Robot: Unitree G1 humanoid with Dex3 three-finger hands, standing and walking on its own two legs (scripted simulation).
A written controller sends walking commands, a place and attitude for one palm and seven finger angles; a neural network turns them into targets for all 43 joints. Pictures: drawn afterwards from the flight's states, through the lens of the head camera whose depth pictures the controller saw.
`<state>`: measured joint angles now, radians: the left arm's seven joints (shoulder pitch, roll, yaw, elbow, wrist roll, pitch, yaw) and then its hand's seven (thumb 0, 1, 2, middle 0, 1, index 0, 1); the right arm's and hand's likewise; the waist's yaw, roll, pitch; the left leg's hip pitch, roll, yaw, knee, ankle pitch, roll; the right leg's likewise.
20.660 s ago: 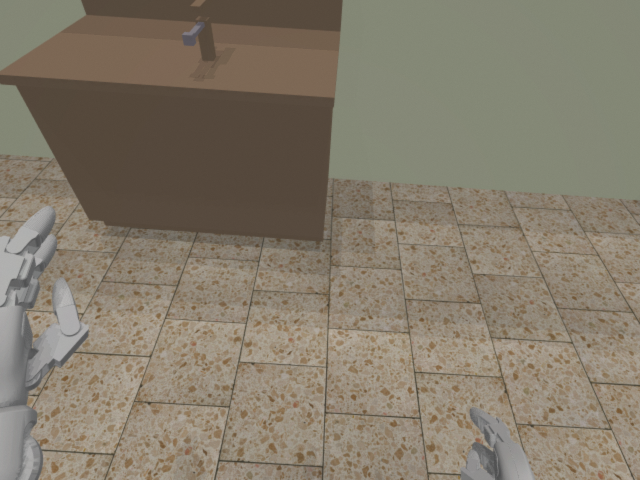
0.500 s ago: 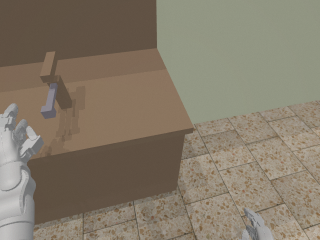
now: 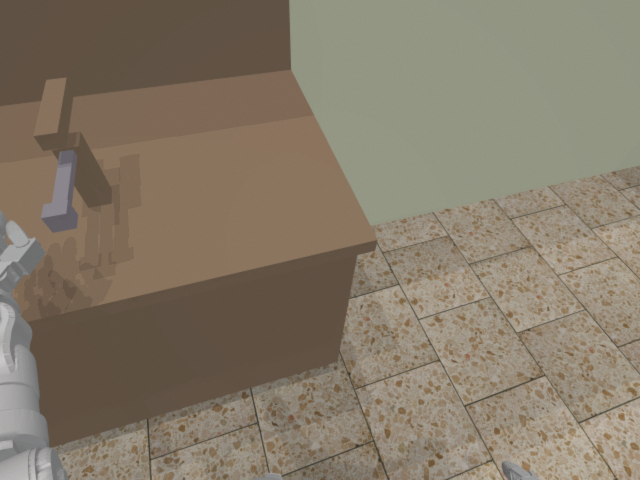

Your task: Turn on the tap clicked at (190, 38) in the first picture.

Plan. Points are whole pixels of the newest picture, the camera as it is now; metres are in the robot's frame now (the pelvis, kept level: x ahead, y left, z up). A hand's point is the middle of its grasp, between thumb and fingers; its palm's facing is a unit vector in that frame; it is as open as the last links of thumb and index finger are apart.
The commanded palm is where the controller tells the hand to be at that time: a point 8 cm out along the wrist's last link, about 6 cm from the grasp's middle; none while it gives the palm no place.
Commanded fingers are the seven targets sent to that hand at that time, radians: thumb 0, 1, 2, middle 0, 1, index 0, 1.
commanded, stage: reach beside the lever's end, fingers flat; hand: left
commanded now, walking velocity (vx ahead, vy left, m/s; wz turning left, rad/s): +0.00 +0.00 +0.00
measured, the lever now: (60, 216) +0.40 +0.35 +0.09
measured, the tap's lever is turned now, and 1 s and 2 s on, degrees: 0 0 23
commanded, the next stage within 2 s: push the lever round in 0.54 s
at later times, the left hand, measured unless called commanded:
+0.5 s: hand (42, 236) +0.37 +0.37 +0.09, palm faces +0.55 -0.83 -0.06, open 7.8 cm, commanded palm +0.32 +0.40 +0.09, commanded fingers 0.00 0.90 0.90 -0.15 -0.15 -0.15 -0.15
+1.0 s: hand (52, 236) +0.37 +0.35 +0.09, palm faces +0.55 -0.83 -0.06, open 7.8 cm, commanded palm +0.32 +0.38 +0.09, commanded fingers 0.00 0.90 0.90 -0.15 -0.15 -0.15 -0.15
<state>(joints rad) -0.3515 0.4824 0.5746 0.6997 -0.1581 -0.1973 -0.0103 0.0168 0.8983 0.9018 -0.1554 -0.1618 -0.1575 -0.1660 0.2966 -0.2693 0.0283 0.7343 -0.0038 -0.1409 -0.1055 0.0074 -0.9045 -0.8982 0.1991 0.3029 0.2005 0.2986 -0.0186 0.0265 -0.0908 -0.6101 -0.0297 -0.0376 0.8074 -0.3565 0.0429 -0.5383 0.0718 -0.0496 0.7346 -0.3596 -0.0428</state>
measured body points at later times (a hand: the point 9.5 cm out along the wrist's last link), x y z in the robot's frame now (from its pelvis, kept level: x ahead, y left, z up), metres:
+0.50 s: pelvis +0.00 +0.01 +0.00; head +0.05 +0.03 +0.44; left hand +0.34 +0.41 +0.09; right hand +0.08 -0.25 -0.11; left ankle +0.02 +0.09 -0.71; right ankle +0.00 -0.10 -0.71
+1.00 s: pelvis +0.00 +0.00 +0.00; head +0.05 +0.02 +0.44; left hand +0.34 +0.40 +0.09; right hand +0.11 -0.26 -0.11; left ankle +0.02 +0.09 -0.71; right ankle +0.00 -0.10 -0.71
